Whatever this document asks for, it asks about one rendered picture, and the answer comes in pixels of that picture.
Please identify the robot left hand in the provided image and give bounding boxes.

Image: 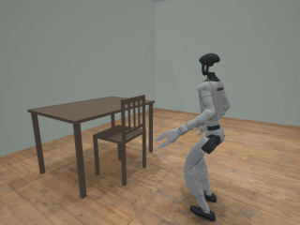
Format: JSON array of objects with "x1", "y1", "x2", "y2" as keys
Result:
[{"x1": 155, "y1": 129, "x2": 180, "y2": 149}]

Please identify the robot right hand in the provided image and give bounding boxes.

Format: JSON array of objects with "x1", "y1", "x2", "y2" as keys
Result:
[{"x1": 194, "y1": 122, "x2": 208, "y2": 136}]

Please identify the robot head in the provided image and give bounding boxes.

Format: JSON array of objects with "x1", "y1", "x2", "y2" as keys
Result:
[{"x1": 199, "y1": 53, "x2": 220, "y2": 82}]

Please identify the chair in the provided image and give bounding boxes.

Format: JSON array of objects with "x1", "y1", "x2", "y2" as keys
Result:
[{"x1": 93, "y1": 95, "x2": 146, "y2": 186}]

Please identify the robot right upper arm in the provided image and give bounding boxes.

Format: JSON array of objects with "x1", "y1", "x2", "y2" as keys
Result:
[{"x1": 222, "y1": 82, "x2": 231, "y2": 112}]

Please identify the robot left upper arm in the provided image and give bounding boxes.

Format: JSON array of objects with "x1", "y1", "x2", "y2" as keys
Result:
[{"x1": 197, "y1": 82, "x2": 216, "y2": 121}]

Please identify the robot right foot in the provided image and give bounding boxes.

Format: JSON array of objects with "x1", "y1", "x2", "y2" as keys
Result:
[{"x1": 203, "y1": 190, "x2": 217, "y2": 203}]

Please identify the table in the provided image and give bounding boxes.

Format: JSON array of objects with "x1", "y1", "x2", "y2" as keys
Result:
[{"x1": 27, "y1": 96, "x2": 155, "y2": 199}]

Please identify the robot left forearm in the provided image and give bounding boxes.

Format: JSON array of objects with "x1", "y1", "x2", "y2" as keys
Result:
[{"x1": 176, "y1": 109, "x2": 213, "y2": 136}]

